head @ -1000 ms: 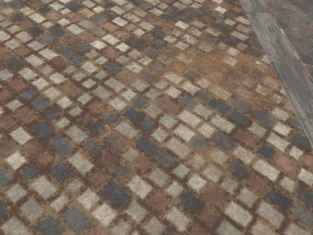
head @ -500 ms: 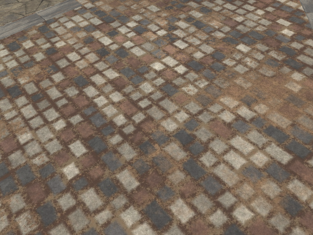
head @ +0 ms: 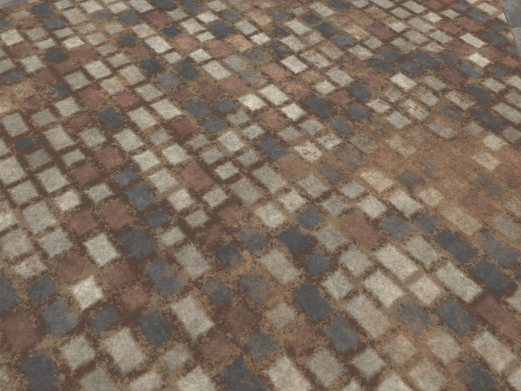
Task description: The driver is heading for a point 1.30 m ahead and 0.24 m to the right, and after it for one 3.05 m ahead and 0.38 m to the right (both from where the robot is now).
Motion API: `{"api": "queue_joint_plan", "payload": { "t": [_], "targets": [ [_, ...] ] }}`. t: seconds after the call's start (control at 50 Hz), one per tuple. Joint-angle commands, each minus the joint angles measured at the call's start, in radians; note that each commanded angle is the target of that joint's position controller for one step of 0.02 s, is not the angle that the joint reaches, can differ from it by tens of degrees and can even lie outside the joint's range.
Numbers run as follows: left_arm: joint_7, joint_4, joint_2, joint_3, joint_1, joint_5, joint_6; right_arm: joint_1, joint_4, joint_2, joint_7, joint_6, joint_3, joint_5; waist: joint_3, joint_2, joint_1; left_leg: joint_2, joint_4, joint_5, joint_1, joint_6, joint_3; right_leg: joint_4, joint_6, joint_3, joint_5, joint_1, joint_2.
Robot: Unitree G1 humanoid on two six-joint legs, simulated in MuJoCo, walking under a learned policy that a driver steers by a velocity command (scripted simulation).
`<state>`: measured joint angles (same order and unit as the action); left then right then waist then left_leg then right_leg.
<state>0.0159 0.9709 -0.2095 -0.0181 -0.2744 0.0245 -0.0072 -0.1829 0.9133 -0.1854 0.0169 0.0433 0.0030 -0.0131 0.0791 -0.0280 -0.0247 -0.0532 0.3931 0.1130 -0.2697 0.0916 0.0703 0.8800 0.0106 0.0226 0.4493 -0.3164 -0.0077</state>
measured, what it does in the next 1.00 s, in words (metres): steps on the spot: right foot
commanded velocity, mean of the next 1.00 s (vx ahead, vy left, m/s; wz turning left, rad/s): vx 0.02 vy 0.00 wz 0.00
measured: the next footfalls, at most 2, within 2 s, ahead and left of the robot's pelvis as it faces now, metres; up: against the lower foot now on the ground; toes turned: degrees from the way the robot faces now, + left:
right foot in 0.16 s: +0.06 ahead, -0.13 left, +0.00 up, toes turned +0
left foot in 1.38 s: +0.18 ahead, +0.09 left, +0.00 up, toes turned +4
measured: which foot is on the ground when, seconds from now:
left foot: down 0.00-1.00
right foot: up 0.00-0.14, down 0.16-1.00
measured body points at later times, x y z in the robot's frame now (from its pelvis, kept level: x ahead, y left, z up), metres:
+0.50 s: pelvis +0.04 -0.02 +0.00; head +0.04 -0.02 +0.45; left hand +0.04 +0.20 -0.15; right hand +0.05 -0.25 -0.15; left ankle +0.06 +0.07 -0.74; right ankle +0.02 -0.13 -0.74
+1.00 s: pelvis +0.05 -0.03 +0.00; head +0.06 -0.03 +0.45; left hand +0.03 +0.18 -0.16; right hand +0.04 -0.25 -0.16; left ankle +0.06 +0.07 -0.74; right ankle +0.02 -0.13 -0.74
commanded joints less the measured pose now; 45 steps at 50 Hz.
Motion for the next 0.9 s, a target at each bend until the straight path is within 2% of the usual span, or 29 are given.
{"api": "queue_joint_plan", "payload": {
  "t": [0.02, 0.08, 0.14, 0.16, 0.18, 0.2, 0.22, 0.28, 0.34, 0.4, 0.62, 0.9],
  "targets": [
    [0.01, 0.032, -0.039, -0.007, -0.145, 0.002, -0.027, -0.025, -0.016, -0.119, 0.005, 0.009, -0.019, -0.006, -0.12, 0.131, -0.019, 0.243, -0.149, -0.219, 0.016, 0.104, -0.194, -0.126, -0.01, -0.013, -0.019, 0.109, -0.007],
    [0.015, 0.04, -0.047, -0.007, -0.091, -0.001, -0.037, -0.034, 0.005, -0.135, 0.006, -0.011, -0.023, -0.006, -0.089, 0.145, -0.001, 0.238, -0.194, 0.14, -0.04, 0.093, -0.234, -0.228, -0.002, -0.027, -0.085, 0.136, -0.004],
    [0.015, 0.066, -0.032, 0.003, -0.093, 0.006, -0.025, -0.025, 0.019, -0.125, 0.007, -0.028, -0.022, 0.007, -0.036, 0.086, -0.02, 0.215, -0.198, 0.37, -0.141, 0.033, -0.248, -0.424, 0.019, -0.02, -0.229, 0.24, -0.015],
    [0.017, 0.067, -0.046, 0.004, -0.093, 0.012, -0.015, -0.041, 0.028, -0.115, 0.007, -0.029, -0.02, 0.005, -0.018, 0.058, -0.014, 0.2, -0.188, 0.388, -0.156, -0.001, -0.249, -0.489, 0.027, 0.037, -0.244, 0.254, -0.06],
    [0.019, 0.065, -0.079, 0.002, -0.076, 0.01, -0.004, -0.074, 0.034, -0.104, 0.004, -0.032, -0.022, 0.01, 0.009, 0.014, 0.022, 0.154, -0.172, 0.332, -0.138, -0.025, -0.219, -0.519, 0.042, 0.098, -0.207, 0.201, -0.103],
    [0.017, 0.078, -0.077, 0.002, -0.055, -0.007, 0.003, -0.085, 0.049, -0.091, 0.003, -0.036, -0.022, 0.013, 0.039, -0.059, 0.035, 0.111, -0.14, 0.218, -0.036, -0.032, -0.166, -0.55, 0.051, 0.112, -0.142, 0.069, -0.103],
    [0.016, 0.08, -0.053, 0.009, -0.04, -0.011, 0.014, -0.099, 0.065, -0.09, 0.004, -0.035, -0.022, 0.008, 0.022, -0.068, 0.043, 0.11, -0.1, 0.127, 0.067, -0.03, -0.155, -0.583, 0.042, 0.115, -0.137, 0.022, -0.105],
    [0.021, 0.091, -0.047, 0.011, -0.034, -0.016, 0.027, -0.126, 0.1, -0.096, 0.006, -0.029, -0.024, 0.001, -0.023, -0.034, 0.048, 0.126, -0.079, 0.039, 0.138, -0.021, -0.16, -0.583, 0.028, 0.088, -0.226, 0.058, -0.089],
    [0.023, 0.107, -0.04, 0.013, -0.053, -0.016, 0.026, -0.125, 0.124, -0.077, 0.009, -0.025, -0.017, 0.003, -0.023, 0.004, 0.038, 0.129, -0.085, 0.026, 0.113, -0.026, -0.157, -0.572, 0.035, 0.081, -0.271, 0.106, -0.089],
    [0.024, 0.12, -0.036, 0.015, -0.064, -0.015, 0.025, -0.13, 0.146, -0.069, 0.013, -0.026, -0.014, 0.004, -0.02, 0.017, 0.032, 0.129, -0.085, 0.008, 0.113, -0.03, -0.153, -0.569, 0.039, 0.078, -0.29, 0.117, -0.09],
    [0.029, 0.154, -0.016, 0.022, -0.083, -0.016, 0.024, -0.158, 0.205, -0.05, 0.023, -0.03, -0.008, 0.004, -0.015, 0.022, 0.031, 0.136, -0.068, -0.052, 0.128, -0.034, -0.149, -0.565, 0.042, 0.069, -0.343, 0.138, -0.088],
    [0.034, 0.178, 0.003, 0.027, -0.108, -0.016, 0.023, -0.174, 0.242, -0.027, 0.028, -0.034, -0.006, 0.004, -0.001, 0.021, 0.031, 0.14, -0.062, -0.055, 0.13, -0.038, -0.148, -0.568, 0.045, 0.067, -0.347, 0.139, -0.084]
  ]
}}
